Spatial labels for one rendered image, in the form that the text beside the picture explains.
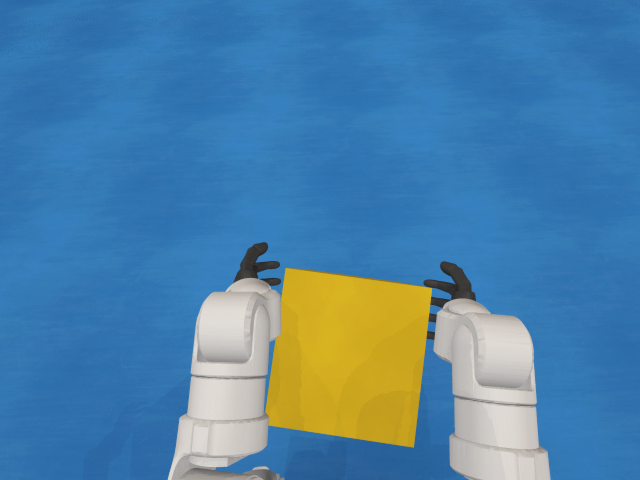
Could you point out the left robot hand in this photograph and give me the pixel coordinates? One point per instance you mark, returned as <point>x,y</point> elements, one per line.
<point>249,269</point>

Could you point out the carton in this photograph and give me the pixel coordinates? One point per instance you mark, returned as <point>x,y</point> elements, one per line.
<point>349,360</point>

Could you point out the robot left forearm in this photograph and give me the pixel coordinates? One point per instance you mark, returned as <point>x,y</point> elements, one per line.
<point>225,421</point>

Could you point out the right robot hand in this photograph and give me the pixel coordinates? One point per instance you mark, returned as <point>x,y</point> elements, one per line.
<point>461,289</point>

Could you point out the robot right forearm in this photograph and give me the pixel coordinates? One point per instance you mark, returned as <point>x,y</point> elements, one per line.
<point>493,379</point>

